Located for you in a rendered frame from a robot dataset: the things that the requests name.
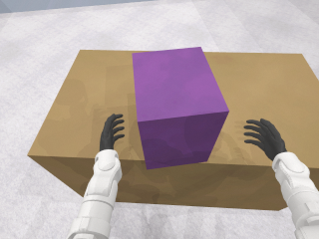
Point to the robot right hand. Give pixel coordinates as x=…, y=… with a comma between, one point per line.
x=269, y=138

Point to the right robot upper arm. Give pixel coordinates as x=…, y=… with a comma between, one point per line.
x=307, y=232

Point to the robot left forearm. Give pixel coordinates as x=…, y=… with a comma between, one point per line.
x=94, y=217

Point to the carton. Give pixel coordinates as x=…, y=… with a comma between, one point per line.
x=180, y=108

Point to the robot left hand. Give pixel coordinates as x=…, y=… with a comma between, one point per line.
x=108, y=139

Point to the robot right forearm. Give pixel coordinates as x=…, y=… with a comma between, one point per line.
x=298, y=190

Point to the pedestal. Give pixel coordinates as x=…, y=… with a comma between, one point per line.
x=278, y=87

